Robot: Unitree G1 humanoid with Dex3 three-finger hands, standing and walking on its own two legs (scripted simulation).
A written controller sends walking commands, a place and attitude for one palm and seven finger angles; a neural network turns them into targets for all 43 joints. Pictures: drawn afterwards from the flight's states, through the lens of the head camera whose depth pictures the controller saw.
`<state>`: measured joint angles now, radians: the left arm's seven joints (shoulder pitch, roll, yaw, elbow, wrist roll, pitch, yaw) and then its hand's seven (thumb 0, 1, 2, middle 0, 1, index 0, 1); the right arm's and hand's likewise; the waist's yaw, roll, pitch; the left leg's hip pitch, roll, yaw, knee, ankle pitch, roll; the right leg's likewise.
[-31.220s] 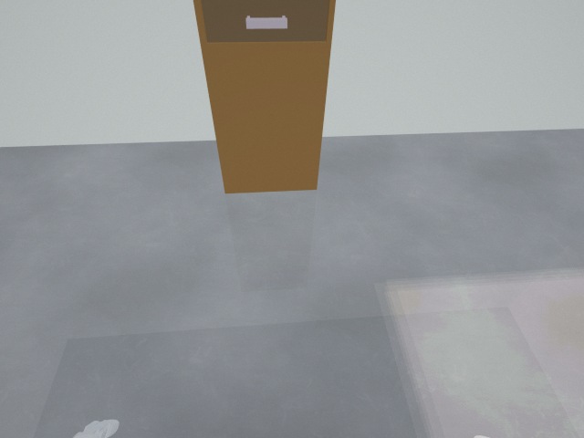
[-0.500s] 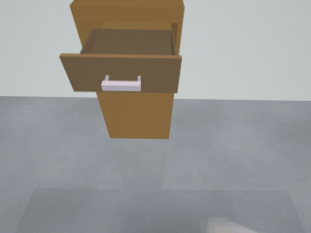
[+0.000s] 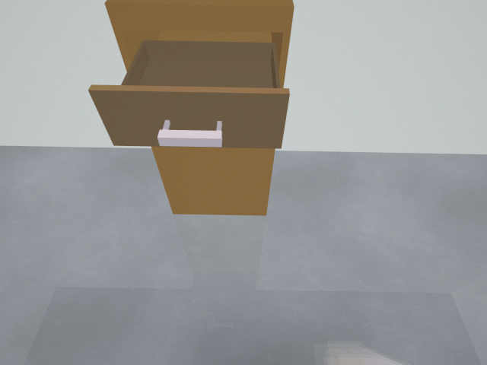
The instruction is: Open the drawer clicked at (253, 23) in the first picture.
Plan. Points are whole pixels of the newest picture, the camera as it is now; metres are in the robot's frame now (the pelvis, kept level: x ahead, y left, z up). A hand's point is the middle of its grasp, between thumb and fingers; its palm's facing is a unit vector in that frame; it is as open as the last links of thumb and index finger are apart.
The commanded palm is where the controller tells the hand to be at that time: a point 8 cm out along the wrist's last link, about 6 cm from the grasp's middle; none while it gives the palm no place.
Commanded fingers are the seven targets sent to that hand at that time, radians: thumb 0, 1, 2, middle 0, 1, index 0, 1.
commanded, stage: look to check the result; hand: left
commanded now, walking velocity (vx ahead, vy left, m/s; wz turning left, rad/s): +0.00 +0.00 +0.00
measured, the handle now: (192, 131) +0.57 +0.15 +0.03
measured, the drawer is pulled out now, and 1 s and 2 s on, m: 0.27 0.27 0.27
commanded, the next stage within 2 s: stand and wait in 0.10 s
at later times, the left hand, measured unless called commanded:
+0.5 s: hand out of the picture +0.10 +0.24 -0.16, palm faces -0.03 -0.95 -0.32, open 7.4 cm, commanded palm none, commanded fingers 0.00 0.90 0.90 -0.20 -0.30 -0.20 -0.30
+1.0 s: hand out of the picture +0.10 +0.24 -0.16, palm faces -0.03 -0.94 -0.33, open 7.4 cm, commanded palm none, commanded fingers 0.00 0.90 0.90 -0.20 -0.30 -0.20 -0.30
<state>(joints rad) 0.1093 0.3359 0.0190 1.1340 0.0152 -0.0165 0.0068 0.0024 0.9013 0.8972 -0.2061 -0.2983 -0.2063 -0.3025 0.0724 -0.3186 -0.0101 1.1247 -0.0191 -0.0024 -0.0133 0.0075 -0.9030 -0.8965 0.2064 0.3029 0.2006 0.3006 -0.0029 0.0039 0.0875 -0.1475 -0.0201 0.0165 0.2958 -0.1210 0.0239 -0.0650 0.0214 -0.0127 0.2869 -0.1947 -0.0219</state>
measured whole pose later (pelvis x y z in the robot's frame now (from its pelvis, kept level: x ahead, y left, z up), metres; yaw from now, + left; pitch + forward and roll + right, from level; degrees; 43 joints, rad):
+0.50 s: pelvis +0.02 +0.00 +0.00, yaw +0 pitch -1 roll +0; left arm 0.10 0.33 0.01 1.12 0.02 -0.02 0.01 0.00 0.90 0.90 -0.21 -0.30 -0.21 -0.30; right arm 0.08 -0.32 -0.01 1.12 -0.02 0.00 -0.02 0.01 -0.90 -0.90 0.21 0.30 0.20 0.30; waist -0.01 -0.01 0.08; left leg -0.12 -0.02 0.02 0.29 -0.14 0.02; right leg -0.03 0.02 -0.01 0.27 -0.21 -0.03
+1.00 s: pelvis +0.02 -0.01 +0.00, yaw +0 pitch -2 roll +0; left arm 0.11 0.33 0.01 1.12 0.01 -0.02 0.01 0.00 0.90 0.90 -0.21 -0.30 -0.21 -0.30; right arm 0.08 -0.32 -0.01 1.12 -0.02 0.00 -0.02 0.01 -0.90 -0.90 0.21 0.30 0.20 0.30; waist -0.01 -0.01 0.08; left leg -0.11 -0.01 0.02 0.29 -0.15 0.01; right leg -0.02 0.03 -0.01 0.26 -0.21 -0.03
